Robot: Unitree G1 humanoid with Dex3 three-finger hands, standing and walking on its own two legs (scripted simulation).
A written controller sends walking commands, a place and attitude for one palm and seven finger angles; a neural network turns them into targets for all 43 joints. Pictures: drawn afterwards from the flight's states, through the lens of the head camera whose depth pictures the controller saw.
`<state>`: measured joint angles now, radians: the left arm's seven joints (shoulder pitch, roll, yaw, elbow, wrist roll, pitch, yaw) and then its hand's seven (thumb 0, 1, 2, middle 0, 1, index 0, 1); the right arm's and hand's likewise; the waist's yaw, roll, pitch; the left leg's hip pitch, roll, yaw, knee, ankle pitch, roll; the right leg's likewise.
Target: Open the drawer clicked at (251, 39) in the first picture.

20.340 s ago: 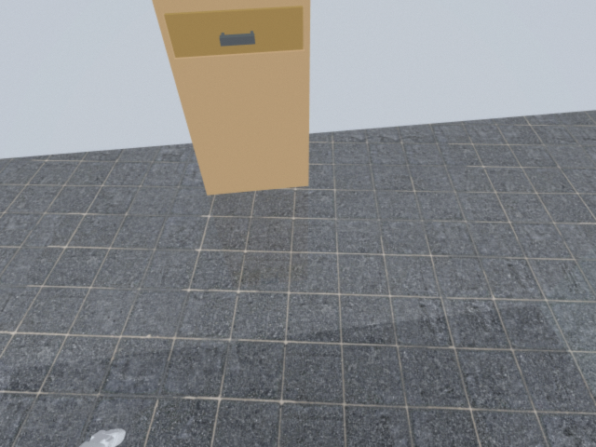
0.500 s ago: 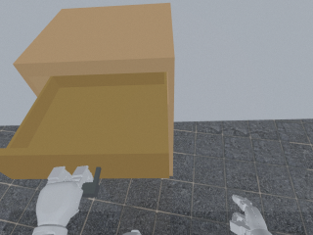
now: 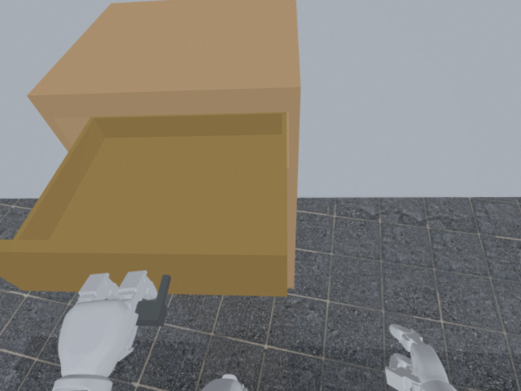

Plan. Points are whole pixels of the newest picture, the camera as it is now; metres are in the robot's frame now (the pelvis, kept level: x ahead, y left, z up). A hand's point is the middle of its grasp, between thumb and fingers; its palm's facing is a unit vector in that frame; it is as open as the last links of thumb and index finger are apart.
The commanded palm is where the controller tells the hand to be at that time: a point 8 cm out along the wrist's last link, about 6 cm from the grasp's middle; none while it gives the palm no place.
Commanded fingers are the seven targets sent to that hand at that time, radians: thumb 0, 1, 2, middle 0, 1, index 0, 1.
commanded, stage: open the thumb to release the handle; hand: left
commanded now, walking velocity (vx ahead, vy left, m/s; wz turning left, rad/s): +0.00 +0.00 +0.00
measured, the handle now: (128, 296) +0.24 +0.22 +0.04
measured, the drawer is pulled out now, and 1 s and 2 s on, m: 0.30 0.30 0.30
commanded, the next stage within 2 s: lift the hand off the handle in 0.30 s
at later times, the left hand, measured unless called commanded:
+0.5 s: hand (122, 336) +0.19 +0.22 +0.02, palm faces +0.00 -0.11 -0.99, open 13.6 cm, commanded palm +0.17 +0.23 +0.07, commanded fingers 0.00 -0.50 0.30 -0.30 -1.20 -0.30 -1.20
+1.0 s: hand (112, 321) +0.20 +0.23 +0.05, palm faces +0.05 -0.11 -0.99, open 13.5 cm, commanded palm +0.18 +0.23 +0.12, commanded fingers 0.00 -0.50 0.30 -0.30 -1.20 -0.30 -1.20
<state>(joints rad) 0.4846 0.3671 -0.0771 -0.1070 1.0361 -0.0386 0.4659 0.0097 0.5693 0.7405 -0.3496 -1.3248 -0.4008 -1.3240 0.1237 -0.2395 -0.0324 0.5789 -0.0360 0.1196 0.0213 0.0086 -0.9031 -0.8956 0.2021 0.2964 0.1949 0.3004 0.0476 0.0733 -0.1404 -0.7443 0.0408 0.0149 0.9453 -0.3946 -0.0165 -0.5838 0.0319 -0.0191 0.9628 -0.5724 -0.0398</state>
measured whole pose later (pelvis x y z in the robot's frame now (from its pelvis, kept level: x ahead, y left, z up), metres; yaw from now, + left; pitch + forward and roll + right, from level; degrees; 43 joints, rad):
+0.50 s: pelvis -0.01 -0.01 +0.01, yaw +0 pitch +9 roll +0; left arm 0.40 0.38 -0.06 -0.01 1.02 -0.06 0.40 0.00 -0.45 0.31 -0.34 -1.24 -0.32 -1.20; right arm 0.11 -0.24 -0.02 0.60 -0.02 0.10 -0.01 0.01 -0.90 -0.90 0.20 0.30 0.20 0.30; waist 0.04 0.06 -0.13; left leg -0.69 0.05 0.00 0.87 -0.34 -0.03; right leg -0.53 0.05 -0.03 0.90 -0.52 -0.06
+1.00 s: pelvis -0.02 +0.00 +0.02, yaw +0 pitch +7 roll +0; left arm 0.37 0.39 -0.08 -0.06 0.98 0.00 0.37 0.00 -0.48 0.30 -0.35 -1.21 -0.38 -1.23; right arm 0.13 -0.22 -0.01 0.61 -0.01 0.09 -0.02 0.01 -0.90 -0.90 0.20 0.30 0.20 0.30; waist 0.04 0.09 -0.11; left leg -0.63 0.04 0.01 0.83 -0.32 -0.02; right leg -0.47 0.04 -0.02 0.85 -0.50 -0.04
